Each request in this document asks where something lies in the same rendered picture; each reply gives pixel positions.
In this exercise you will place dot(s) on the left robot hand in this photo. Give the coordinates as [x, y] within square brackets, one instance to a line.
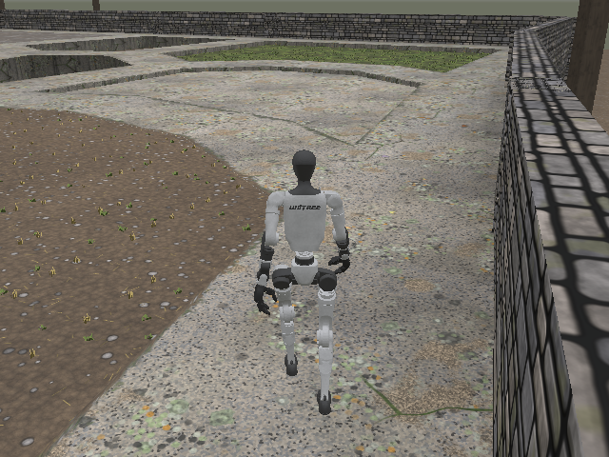
[258, 297]

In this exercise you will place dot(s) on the left robot foot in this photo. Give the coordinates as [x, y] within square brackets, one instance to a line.
[291, 369]

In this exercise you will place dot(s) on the left robot forearm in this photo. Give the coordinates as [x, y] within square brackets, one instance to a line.
[264, 263]

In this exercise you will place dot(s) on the robot torso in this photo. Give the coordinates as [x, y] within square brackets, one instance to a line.
[304, 217]

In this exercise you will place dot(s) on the right robot upper arm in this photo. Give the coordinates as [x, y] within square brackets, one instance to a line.
[334, 201]

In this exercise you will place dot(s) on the left robot upper arm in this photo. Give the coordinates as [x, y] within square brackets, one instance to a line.
[274, 201]

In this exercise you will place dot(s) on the right robot hand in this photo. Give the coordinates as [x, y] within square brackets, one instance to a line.
[336, 260]

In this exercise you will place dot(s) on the right robot forearm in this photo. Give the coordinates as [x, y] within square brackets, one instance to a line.
[343, 247]

